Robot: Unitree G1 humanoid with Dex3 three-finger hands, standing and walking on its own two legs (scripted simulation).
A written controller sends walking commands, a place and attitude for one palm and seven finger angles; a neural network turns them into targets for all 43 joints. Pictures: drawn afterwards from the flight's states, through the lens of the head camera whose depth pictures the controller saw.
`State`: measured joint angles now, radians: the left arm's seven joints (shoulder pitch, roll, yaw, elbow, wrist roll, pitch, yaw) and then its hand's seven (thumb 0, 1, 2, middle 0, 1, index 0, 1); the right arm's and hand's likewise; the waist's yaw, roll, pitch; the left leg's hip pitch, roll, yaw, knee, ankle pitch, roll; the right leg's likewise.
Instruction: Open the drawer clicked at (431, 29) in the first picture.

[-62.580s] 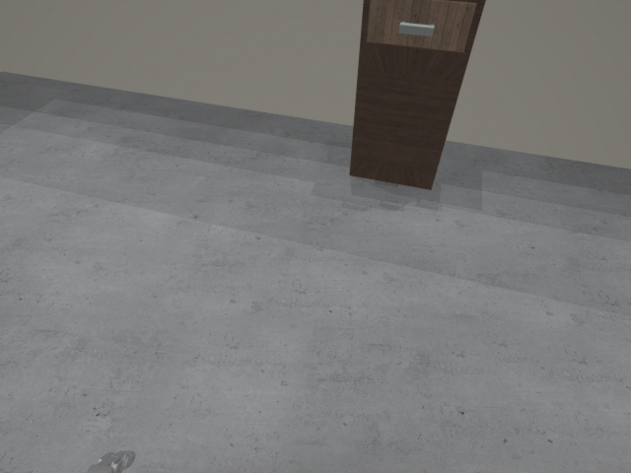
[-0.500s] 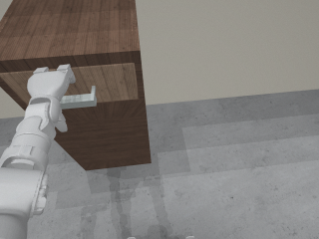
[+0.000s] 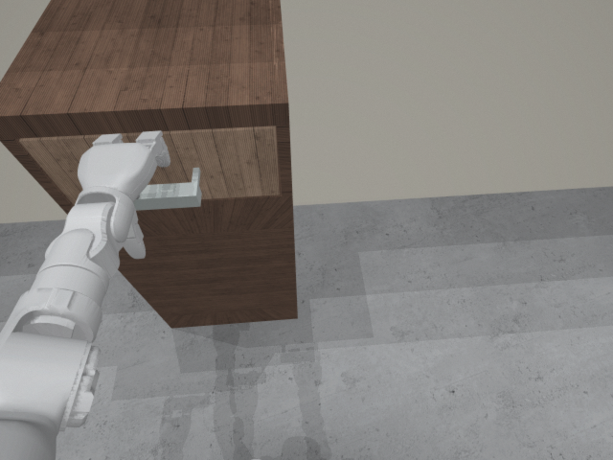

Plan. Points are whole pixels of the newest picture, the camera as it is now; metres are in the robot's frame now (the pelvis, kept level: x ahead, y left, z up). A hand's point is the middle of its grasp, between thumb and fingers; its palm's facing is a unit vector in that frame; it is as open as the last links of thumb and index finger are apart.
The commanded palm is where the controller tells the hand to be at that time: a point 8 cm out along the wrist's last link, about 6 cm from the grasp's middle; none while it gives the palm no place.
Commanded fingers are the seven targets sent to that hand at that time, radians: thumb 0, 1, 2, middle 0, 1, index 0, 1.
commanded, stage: lower the fingers behind the handle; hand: left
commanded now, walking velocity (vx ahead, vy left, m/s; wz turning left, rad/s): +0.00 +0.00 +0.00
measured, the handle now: (162, 185) +0.52 +0.23 +0.00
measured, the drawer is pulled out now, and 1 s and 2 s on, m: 0.00 0.00 0.00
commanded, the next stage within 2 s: close the thumb around the handle in 1.58 s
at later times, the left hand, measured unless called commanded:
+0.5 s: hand (152, 206) +0.47 +0.23 +0.02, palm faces -0.11 -0.03 -0.99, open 13.8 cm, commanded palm +0.46 +0.23 +0.08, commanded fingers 0.00 -0.50 0.30 -0.30 -1.20 -0.30 -1.20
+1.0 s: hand (155, 216) +0.47 +0.24 -0.01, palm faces -0.11 -0.04 -0.99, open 13.8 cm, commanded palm +0.45 +0.24 +0.05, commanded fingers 0.00 -0.50 0.30 -0.30 -1.20 -0.30 -1.20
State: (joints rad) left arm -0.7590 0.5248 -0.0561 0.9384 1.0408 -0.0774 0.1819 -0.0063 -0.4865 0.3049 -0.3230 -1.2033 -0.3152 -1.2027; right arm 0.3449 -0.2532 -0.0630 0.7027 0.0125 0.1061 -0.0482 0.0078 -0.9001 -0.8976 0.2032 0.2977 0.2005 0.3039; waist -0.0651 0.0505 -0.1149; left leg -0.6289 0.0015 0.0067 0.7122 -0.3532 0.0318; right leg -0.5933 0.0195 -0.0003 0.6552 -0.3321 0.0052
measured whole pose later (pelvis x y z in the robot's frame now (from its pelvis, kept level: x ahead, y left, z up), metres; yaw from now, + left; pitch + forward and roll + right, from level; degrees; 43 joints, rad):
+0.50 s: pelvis -0.01 +0.00 -0.01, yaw -1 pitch +18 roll -2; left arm -0.78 0.53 -0.02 1.02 1.08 -0.10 0.23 -0.01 -0.49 0.31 -0.33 -1.21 -0.32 -1.21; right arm 0.37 -0.25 -0.06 0.71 0.00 0.09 -0.05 0.01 -0.90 -0.90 0.20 0.30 0.20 0.30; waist -0.10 0.05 -0.12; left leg -0.72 0.01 0.01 0.77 -0.37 0.03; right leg -0.69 0.03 0.01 0.71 -0.34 0.00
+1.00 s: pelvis -0.01 +0.00 -0.02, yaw -2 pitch +21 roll -2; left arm -0.78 0.53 0.01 1.08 1.09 -0.08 0.29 0.00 -0.49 0.31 -0.31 -1.21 -0.32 -1.21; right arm 0.35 -0.25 -0.05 0.71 -0.01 0.10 -0.04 0.01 -0.90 -0.90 0.20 0.30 0.20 0.30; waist -0.11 0.05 -0.15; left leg -0.81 0.02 0.02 0.85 -0.40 0.04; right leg -0.78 0.04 0.02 0.78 -0.36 0.01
